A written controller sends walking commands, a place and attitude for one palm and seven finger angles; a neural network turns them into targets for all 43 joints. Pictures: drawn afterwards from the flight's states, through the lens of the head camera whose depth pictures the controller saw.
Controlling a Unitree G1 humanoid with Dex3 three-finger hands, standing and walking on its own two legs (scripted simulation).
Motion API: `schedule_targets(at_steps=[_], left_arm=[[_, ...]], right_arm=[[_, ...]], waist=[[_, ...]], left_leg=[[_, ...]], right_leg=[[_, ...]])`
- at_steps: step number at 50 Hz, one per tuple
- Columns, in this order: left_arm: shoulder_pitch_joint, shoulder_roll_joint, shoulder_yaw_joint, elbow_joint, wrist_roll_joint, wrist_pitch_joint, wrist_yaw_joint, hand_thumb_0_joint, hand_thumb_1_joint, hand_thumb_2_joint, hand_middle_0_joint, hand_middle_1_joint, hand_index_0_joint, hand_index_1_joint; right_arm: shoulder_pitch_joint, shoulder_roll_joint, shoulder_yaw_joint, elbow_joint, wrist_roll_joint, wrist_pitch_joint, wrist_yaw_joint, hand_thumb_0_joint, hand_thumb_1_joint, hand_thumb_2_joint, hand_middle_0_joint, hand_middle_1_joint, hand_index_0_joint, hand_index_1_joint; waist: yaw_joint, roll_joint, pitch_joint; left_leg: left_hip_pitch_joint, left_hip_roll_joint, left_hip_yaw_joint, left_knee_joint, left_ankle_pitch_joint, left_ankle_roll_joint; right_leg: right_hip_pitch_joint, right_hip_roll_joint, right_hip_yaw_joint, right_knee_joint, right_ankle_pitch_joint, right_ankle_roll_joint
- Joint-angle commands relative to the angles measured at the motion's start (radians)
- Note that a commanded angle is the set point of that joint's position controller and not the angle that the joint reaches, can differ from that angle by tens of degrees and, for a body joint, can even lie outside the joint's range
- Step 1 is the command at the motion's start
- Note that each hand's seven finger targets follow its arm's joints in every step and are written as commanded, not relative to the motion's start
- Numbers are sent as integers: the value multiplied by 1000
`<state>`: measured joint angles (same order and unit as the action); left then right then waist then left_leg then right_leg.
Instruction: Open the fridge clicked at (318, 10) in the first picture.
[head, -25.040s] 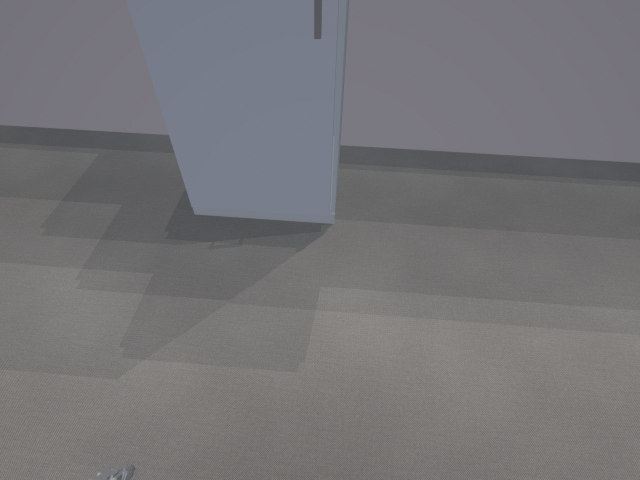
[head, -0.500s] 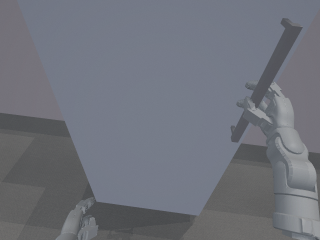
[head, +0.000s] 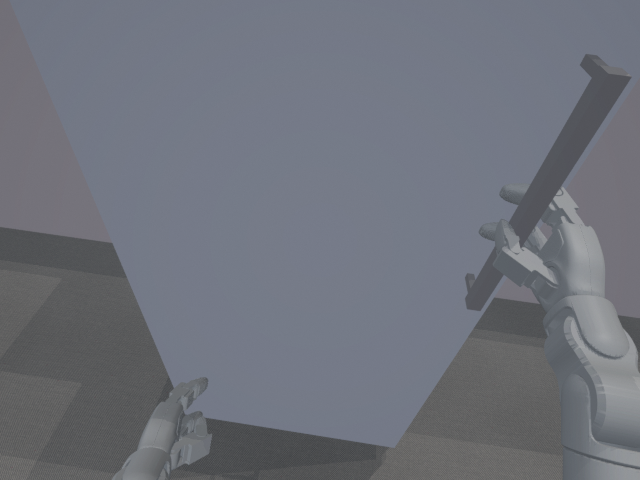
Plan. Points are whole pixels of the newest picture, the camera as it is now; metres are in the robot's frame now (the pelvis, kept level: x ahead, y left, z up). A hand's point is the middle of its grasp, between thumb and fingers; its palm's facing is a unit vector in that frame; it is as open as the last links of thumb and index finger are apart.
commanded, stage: pull the door a little, standing still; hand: right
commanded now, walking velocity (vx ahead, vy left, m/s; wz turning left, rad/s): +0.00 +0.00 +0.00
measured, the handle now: (520, 208) +0.38 -0.19 +0.21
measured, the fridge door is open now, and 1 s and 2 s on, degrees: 0 9 41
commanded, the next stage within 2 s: walk backward, drawing the door open in 0.14 s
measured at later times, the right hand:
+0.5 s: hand (512, 294) +0.27 -0.16 +0.19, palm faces +0.21 +0.93 -0.32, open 6.4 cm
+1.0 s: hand (506, 307) +0.26 -0.15 +0.18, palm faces +0.38 +0.87 -0.31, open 6.8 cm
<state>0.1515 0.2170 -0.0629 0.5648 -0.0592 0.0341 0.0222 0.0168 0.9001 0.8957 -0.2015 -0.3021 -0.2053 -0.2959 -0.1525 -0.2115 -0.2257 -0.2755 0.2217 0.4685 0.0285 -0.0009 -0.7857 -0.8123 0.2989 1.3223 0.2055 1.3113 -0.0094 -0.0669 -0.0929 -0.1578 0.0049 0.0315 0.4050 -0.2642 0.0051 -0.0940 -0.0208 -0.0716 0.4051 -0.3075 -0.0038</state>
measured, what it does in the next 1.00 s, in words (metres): steps on the spot: right foot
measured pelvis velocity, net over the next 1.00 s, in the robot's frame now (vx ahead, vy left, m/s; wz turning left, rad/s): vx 0.01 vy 0.07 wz -0.15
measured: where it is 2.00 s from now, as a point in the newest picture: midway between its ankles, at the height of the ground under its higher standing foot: outside the picture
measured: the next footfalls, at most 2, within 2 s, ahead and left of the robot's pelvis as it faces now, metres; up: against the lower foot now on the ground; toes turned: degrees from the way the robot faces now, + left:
right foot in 0.78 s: +0.15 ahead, -0.10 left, +0.00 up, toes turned -5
left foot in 1.06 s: +0.08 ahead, +0.20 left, +0.00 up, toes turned -11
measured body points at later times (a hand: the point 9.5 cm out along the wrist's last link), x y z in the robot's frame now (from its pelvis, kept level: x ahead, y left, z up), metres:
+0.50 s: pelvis +0.06 +0.01 +0.01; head +0.08 +0.04 +0.46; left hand +0.24 +0.23 -0.08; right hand +0.25 -0.21 +0.21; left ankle +0.02 +0.09 -0.72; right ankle -0.07 -0.13 -0.70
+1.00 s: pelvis +0.01 +0.07 -0.01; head +0.06 +0.07 +0.43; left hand +0.22 +0.23 -0.12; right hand +0.23 -0.20 +0.20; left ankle +0.04 +0.19 -0.72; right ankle +0.11 -0.10 -0.74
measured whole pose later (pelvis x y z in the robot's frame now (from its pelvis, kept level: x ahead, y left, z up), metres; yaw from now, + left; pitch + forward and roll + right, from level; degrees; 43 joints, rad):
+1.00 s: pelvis +0.01 +0.07 -0.01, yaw -9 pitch -1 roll +1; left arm 0.13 0.10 -0.04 0.64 0.02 -0.14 0.05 0.02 0.90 0.90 -0.20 -0.30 -0.21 -0.30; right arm 0.18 -0.34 -0.22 -0.53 0.05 -0.07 -0.12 -0.13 -0.61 -0.80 0.48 1.39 0.22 1.30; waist 0.02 -0.04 0.13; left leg -0.37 -0.03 -0.03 0.82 -0.48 -0.02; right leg -0.38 -0.03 0.10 0.47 -0.07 0.04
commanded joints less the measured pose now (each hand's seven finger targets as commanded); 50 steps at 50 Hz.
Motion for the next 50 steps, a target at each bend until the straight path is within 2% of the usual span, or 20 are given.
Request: schedule_targets(at_steps=[1, 11, 12, 13, 14, 15, 16, 19, 22, 24, 25, 26, 28, 30, 36, 38, 39, 40, 43, 50], left_arm=[[-156, 102, 39, -192, 3, -54, -5, 0, 900, 900, -200, -300, -200, -300], [-147, 87, 46, -233, 3, -108, -29, 0, 900, 900, -200, -300, -200, -300], [-141, 89, 44, -222, 2, -118, -23, 0, 900, 900, -200, -300, -200, -300], [0, 148, 45, -223, 47, -94, 8, 0, 900, 900, -200, -300, -200, -300], [0, 119, 66, -186, 53, -95, 11, 0, 900, 900, -200, -300, -200, -300], [4, 128, 62, -213, 60, -87, 14, 0, 900, 900, -200, -300, -200, -300], [-2, 132, 64, -228, 62, -76, 14, 0, 900, 900, -200, -300, -200, -300], [-21, 127, 77, -222, 88, -82, 2, 0, 900, 900, -200, -300, -200, -300], [-21, 94, 77, -234, 91, -89, -11, 0, 900, 900, -200, -300, -200, -300], [-47, 99, 74, -256, 76, -91, 8, 0, 900, 900, -200, -300, -200, -300], [-53, 102, 80, -278, 68, -102, 24, 0, 900, 900, -200, -300, -200, -300], [-39, 82, 77, -291, 65, -122, 33, 0, 900, 900, -200, -300, -200, -300], [-21, 45, 54, -256, 85, -154, 43, 0, 900, 900, -200, -300, -200, -300], [-18, 30, 38, -221, 89, -114, 43, 0, 900, 900, -200, -300, -200, -300], [-82, 30, 67, -178, 79, -106, 64, 0, 900, 900, -200, -300, -200, -300], [-74, 53, 84, -153, 74, -125, 71, 0, 900, 900, -200, -300, -200, -300], [-75, 54, 77, -147, 78, -145, 56, 0, 900, 900, -200, -300, -200, -300], [-59, 54, 82, -134, 89, -165, 40, 0, 900, 900, -200, -300, -200, -300], [-84, 35, 95, -81, 88, -204, 37, 0, 900, 900, -200, -300, -200, -300], [-106, 58, 80, -74, 76, -238, 45, 0, 900, 900, -200, -300, -200, -300]], right_arm=[[37, -148, -26, -459, 15, -73, 56, 0, -900, -900, 450, 1400, 450, 1400], [615, -96, -12, -874, 61, -104, 72, 0, -900, -900, 450, 1400, 450, 1400], [604, -130, -52, -882, 65, -112, 65, 0, -900, -900, 450, 1400, 450, 1400], [67, -474, -239, -834, -119, -339, -63, 0, -900, -900, 450, 1400, 450, 1400], [390, -209, -113, -613, -109, -401, -90, 0, -900, -900, 450, 1400, 450, 1400], [566, -146, -37, -567, -126, -436, -89, 0, -900, -900, 450, 1400, 450, 1400], [564, -142, -5, -617, -131, -476, -86, 0, -900, -900, 450, 1400, 450, 1400], [568, -165, 6, -692, -156, -549, -109, 0, -900, -900, 450, 1400, 450, 1400], [585, -165, -1, -723, -168, -578, -129, 0, -900, -900, 450, 1400, 450, 1400], [603, -187, -39, -726, -150, -594, -133, 0, -900, -900, 450, 1400, 450, 1400], [627, -194, -62, -688, -141, -610, -140, 0, -900, -900, 450, 1400, 450, 1400], [613, -215, -88, -637, -141, -632, -148, 0, -900, -900, 450, 1400, 450, 1400], [590, -215, -108, -604, -177, -674, -161, 0, -900, -900, 450, 1400, 450, 1400], [553, -191, -94, -634, -189, -666, -168, 0, -900, -900, 450, 1400, 450, 1400], [465, -213, -97, -678, -183, -678, -173, 0, -900, -900, 450, 1400, 450, 1400], [452, -207, -66, -667, -179, -697, -169, 0, -900, -900, 450, 1400, 450, 1400], [435, -179, -52, -678, -166, -712, -174, 0, -900, -900, 450, 1400, 450, 1400], [400, -208, -69, -670, -182, -719, -177, 0, -900, -900, 450, 1400, 450, 1400], [322, -271, -141, -657, -203, -700, -186, 0, -900, -900, 450, 1400, 450, 1400], [155, -249, -123, -531, -164, -667, -177, 0, -900, -900, 450, 1400, 450, 1400]], waist=[[-77, 25, -268], [-87, 21, -182], [-83, 28, -161], [32, 50, 45], [32, 146, 4], [14, 138, -34], [16, 62, -52], [20, -208, -16], [14, -158, 5], [-18, -4, -29], [-49, 170, -43], [-61, 396, -46], [-61, 285, -36], [-16, 164, -75], [-15, 250, -44], [18, 60, -72], [0, -129, -168], [-4, -131, -157], [1, -61, -139], [-14, -171, -87]], left_leg=[[177, 2, 26, 77, 716, 14], [121, 3, 55, 105, 732, 5], [109, 1, 58, 100, 727, 8], [21, 33, -61, 40, 748, -7], [19, 67, -29, 75, 829, 17], [38, 56, -9, 124, 865, 1], [13, 39, 12, 175, 827, -18], [-286, -66, 60, 277, 78, -24], [-211, -96, 110, 45, 161, -2], [185, -6, 44, -29, 786, 42], [421, 152, -66, 30, 1325, 110], [455, 297, -142, 93, 1582, 131], [348, 316, -120, 123, 1331, 128], [169, 259, -24, 72, 1027, 111], [35, 224, 48, 113, 869, 51], [-163, 121, 86, 368, 567, -41], [-253, -16, 37, 640, -40, -80], [-321, -71, -50, 783, -388, -58], [-292, -3, -135, 666, -281, -37], [52, -47, -13, 161, -104, -28]], right_leg=[[70, -15, 50, 56, 792, -11], [1, -15, 76, 105, 789, 2], [-6, -14, 77, 107, 763, 7], [-93, -16, 93, 124, 641, -28], [-79, -25, 122, 158, 699, -34], [-50, -33, 125, 155, 814, -35], [-7, -44, 134, 138, 937, -38], [272, -137, 224, 45, 1412, -31], [262, -87, 153, 174, 1413, 19], [-80, -22, 111, 337, 974, 41], [-373, 77, 72, 522, 387, 46], [-534, 137, 96, 687, -213, 10], [-553, 67, 136, 669, -199, -3], [-354, 18, 39, 523, -62, 12], [-182, 9, -15, 257, 136, 0], [51, -108, 173, 70, 591, -71], [175, -307, 464, -49, 980, -191], [204, -368, 587, -76, 1109, -242], [69, -323, 493, -37, 788, -200], [-292, -179, 311, -81, 88, -102]])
